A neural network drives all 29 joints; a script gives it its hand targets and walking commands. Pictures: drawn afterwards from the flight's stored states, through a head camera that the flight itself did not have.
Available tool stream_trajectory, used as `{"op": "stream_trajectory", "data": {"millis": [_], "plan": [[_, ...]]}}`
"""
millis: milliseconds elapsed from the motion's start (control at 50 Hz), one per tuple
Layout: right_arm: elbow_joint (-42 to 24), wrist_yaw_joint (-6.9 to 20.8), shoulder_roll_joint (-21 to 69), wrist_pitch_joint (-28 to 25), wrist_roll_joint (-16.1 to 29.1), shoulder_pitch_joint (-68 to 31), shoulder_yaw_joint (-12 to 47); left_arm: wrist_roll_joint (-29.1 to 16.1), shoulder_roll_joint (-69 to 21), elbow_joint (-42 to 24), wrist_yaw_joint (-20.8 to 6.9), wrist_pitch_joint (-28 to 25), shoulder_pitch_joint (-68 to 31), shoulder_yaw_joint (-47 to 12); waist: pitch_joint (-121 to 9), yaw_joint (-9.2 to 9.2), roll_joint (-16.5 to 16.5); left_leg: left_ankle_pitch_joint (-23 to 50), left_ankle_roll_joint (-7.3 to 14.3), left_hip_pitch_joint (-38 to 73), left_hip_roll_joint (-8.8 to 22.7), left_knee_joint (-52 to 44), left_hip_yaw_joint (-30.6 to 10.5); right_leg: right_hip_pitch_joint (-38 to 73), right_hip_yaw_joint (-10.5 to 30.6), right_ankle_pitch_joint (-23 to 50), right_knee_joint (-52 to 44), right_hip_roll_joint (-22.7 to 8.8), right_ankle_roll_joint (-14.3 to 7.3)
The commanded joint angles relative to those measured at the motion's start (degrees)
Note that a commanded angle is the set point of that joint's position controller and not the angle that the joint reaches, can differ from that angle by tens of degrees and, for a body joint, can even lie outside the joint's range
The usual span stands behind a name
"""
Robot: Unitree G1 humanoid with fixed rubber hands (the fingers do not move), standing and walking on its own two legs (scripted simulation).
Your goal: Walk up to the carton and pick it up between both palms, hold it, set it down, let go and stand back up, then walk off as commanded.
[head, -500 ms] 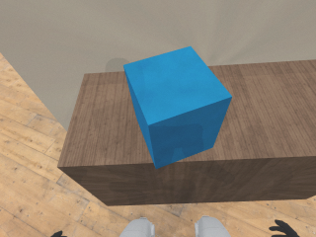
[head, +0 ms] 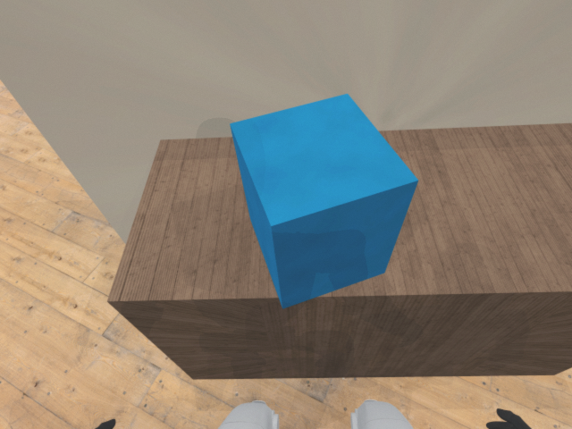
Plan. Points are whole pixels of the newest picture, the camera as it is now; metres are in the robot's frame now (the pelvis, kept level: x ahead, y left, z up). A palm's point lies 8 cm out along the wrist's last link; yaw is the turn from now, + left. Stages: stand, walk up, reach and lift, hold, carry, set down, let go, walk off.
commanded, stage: reach and lift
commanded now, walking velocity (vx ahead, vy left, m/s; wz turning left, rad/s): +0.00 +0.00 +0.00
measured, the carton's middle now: (314, 204) +0.45 -0.03 +0.01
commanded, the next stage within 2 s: none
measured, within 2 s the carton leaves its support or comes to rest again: neither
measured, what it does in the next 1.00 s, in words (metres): stands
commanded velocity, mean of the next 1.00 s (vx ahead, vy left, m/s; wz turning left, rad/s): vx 0.00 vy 0.00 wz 0.00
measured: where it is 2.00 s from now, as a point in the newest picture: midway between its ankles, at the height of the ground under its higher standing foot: outside the picture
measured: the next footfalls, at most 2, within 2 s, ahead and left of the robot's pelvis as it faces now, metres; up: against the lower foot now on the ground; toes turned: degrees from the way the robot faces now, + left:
none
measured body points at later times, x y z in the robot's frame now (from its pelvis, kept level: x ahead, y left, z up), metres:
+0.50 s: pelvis -0.01 -0.02 +0.01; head +0.03 -0.04 +0.45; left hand +0.16 +0.23 -0.08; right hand +0.15 -0.30 -0.11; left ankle +0.03 +0.12 -0.69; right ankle +0.03 -0.15 -0.69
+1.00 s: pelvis -0.01 -0.04 +0.04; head +0.00 -0.04 +0.48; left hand +0.17 +0.21 -0.04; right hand +0.15 -0.28 -0.06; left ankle +0.03 +0.12 -0.69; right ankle +0.03 -0.15 -0.69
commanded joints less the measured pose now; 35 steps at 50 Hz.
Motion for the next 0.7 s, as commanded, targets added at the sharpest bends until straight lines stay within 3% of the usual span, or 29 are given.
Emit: {"op": "stream_trajectory", "data": {"millis": [0, 20, 40, 60, 100, 120, 160, 220, 260, 300, 320, 340, 360, 420, 440, 460, 540, 580, 600, 620, 640, 680], "plan": [[2.7, 0.6, -5.7, -11.9, -10.4, -19.8, -10.7, 3.1, 12.1, -11.2, 1.8, 13.0, -25.2, 8.9, -2.4, -1.35, -3.9, -0.9, -3.4, -10.3, 3.3, -14.6, 2.6, -3.2, -4.2, -5.0, -7.3, 3.7, -3.4], [3.2, 2.4, -8.9, -13.1, -9.9, -15.7, -12.9, 3.9, 8.0, -14.5, 2.7, 18.1, -23.2, 6.2, 0.9, -2.4, 1.5, -9.8, -1.2, -16.8, 7.5, -18.3, 0.7, 4.4, -6.3, -1.3, -1.5, 5.9, -3.2], [2.5, 3.0, -10.1, -12.8, -9.4, -14.0, -13.9, 4.3, 7.6, -17.6, 2.5, 19.9, -22.9, 6.8, 1.1, -2.77, 1.5, -11.0, -0.6, -20.4, 8.2, -19.1, 1.7, 9.5, -6.2, 1.8, 0.4, 5.9, -2.9], [2.6, 3.1, -11.4, -13.0, -9.8, -14.0, -14.0, 4.4, 7.3, -18.9, 2.3, 20.8, -21.9, 7.6, 0.5, -1.88, 1.0, -10.0, 0.1, -21.1, 7.8, -18.3, 2.4, 11.6, -5.8, 3.0, 0.6, 5.8, -3.0], [-1.1, 3.2, -10.7, -12.9, -8.4, -12.8, -14.4, 2.9, 7.3, -22.9, 2.3, 22.5, -22.3, 7.4, -5.7, -2.37, -0.4, -5.4, -0.6, -13.6, 7.8, -16.9, 3.0, 10.2, -4.4, 4.7, -2.2, 5.0, -3.5], [-1.7, 3.1, -10.6, -13.0, -7.9, -13.5, -14.5, 1.7, 7.7, -25.5, 2.7, 22.9, -22.4, 7.4, -7.9, -2.25, -1.5, -3.2, -1.3, -9.8, 8.1, -16.1, 2.6, 7.5, -5.6, 5.0, -2.3, 5.3, -3.4], [-5.1, 3.3, -11.0, -13.3, -5.8, -11.6, -15.1, 0.7, 6.6, -29.7, 3.2, 22.6, -20.2, 6.2, -11.7, -2.6, 0.6, 0.8, -2.6, -3.0, 8.5, -16.7, 1.2, 6.8, -6.1, 8.5, -4.1, 5.4, -3.4], [-7.4, 3.5, -11.3, -14.2, -4.6, -9.9, -13.6, 1.8, 5.1, -30.0, 3.8, 21.7, -15.9, 7.0, -12.2, -1.07, 1.1, 6.7, -3.6, 0.4, 7.2, -18.3, 1.0, 9.2, -6.1, 11.4, -8.1, 5.6, -3.7], [-8.1, 3.8, -11.2, -14.0, -3.7, -8.3, -12.1, 3.4, 5.4, -29.3, 4.2, 21.2, -12.4, 9.2, -12.4, 0.25, -1.4, 10.7, -3.3, 1.3, 5.7, -18.4, 1.4, 10.6, -5.4, 12.6, -10.3, 5.6, -3.6], [-9.1, 4.4, -11.5, -14.8, -3.1, -6.3, -11.6, 4.3, 4.3, -31.1, 4.6, 20.0, -9.9, 9.3, -14.0, 0.3, -0.2, 14.2, -3.5, 4.6, 5.3, -19.4, 0.5, 11.0, -5.6, 14.3, -11.7, 6.7, -3.6], [-9.1, 4.4, -11.2, -14.7, -2.9, -5.0, -11.9, 3.9, 4.2, -31.2, 4.5, 19.5, -10.5, 9.8, -15.1, -0.73, -2.3, 15.4, -3.6, 5.3, 4.7, -18.8, 0.9, 10.7, -5.1, 14.5, -12.3, 6.2, -3.5], [-10.1, 4.6, -10.7, -15.3, -2.4, -5.4, -11.4, 4.0, 3.8, -32.1, 4.9, 19.0, -10.0, 9.9, -14.8, 0.24, -1.8, 16.2, -3.9, 6.3, 4.2, -19.7, 0.9, 11.0, -4.9, 14.3, -13.8, 6.0, -3.3], [-10.6, 4.4, -9.8, -15.2, -2.6, -6.3, -10.5, 4.0, 3.6, -29.8, 4.6, 18.7, -10.1, 10.3, -13.8, 0.39, -5.4, 17.6, -3.5, 7.0, 3.4, -19.7, 1.9, 11.2, -4.5, 14.6, -15.1, 5.7, -3.6], [-11.8, 4.6, -8.7, -15.3, -1.0, -6.1, -9.1, 3.6, 3.2, -30.9, 5.1, 17.2, -8.8, 10.9, -14.6, 2.79, -6.1, 19.8, -3.6, 8.3, 1.5, -19.4, 3.2, 12.8, -3.4, 15.7, -17.5, 5.4, -3.6], [-11.7, 4.7, -9.4, -15.3, -1.2, -5.2, -9.3, 3.4, 2.9, -31.7, 5.2, 16.5, -8.5, 11.3, -15.7, 1.93, -6.5, 19.6, -3.8, 9.4, 2.0, -19.9, 3.1, 12.3, -3.4, 15.8, -17.7, 5.5, -3.6], [-12.4, 4.4, -7.7, -15.6, -1.0, -4.8, -7.8, 3.3, 3.2, -29.1, 5.1, 15.7, -7.2, 12.0, -15.1, 3.41, -8.2, 21.0, -3.1, 9.2, 1.3, -20.4, 3.5, 14.1, -2.6, 17.5, -19.2, 4.9, -3.2], [-15.8, 3.8, -4.6, -16.0, -0.4, -4.5, -6.5, 0.5, 2.2, -29.5, 4.5, 12.8, -7.6, 11.6, -13.8, 2.64, -12.5, 19.9, -2.4, 10.9, 0.4, -22.3, 3.8, 13.8, -1.5, 19.0, -22.4, 5.0, -2.1], [-15.9, 3.6, -3.0, -16.0, -0.3, -2.7, -4.7, 0.8, 2.4, -27.3, 4.3, 11.4, -6.3, 12.5, -13.4, 3.5, -13.6, 18.9, -1.6, 10.9, -0.7, -23.7, 4.7, 15.5, 0.2, 17.7, -24.9, 4.2, -1.7], [-16.6, 3.7, -2.7, -16.1, -0.2, -2.6, -4.9, 0.3, 2.2, -27.9, 4.3, 10.9, -7.2, 12.4, -14.0, 3.13, -12.6, 18.9, -2.0, 11.5, -0.7, -23.6, 4.8, 13.9, -0.2, 19.1, -24.4, 4.6, -1.8], [-16.3, 3.4, -1.6, -15.9, 0.0, -2.7, -3.8, 0.1, 2.4, -25.7, 4.0, 10.2, -6.9, 13.0, -13.4, 3.5, -14.2, 18.2, -1.2, 10.7, -1.1, -24.6, 4.8, 15.9, 0.8, 18.7, -25.6, 4.1, -1.5], [-17.0, 3.3, -1.2, -16.0, 0.1, -1.4, -3.7, -0.5, 2.0, -28.0, 4.1, 9.5, -6.7, 12.7, -14.5, 3.27, -12.8, 18.5, -1.7, 11.5, -1.2, -24.8, 5.4, 15.1, 0.7, 18.4, -26.2, 4.1, -1.3], [-17.0, 2.8, -0.4, -16.0, 0.0, 0.3, -3.6, -0.1, 1.9, -26.5, 3.9, 8.5, -6.0, 13.5, -13.4, 2.62, -12.6, 17.7, -1.2, 10.7, -1.8, -25.8, 5.7, 16.5, 1.5, 17.6, -27.4, 3.9, -0.9]]}}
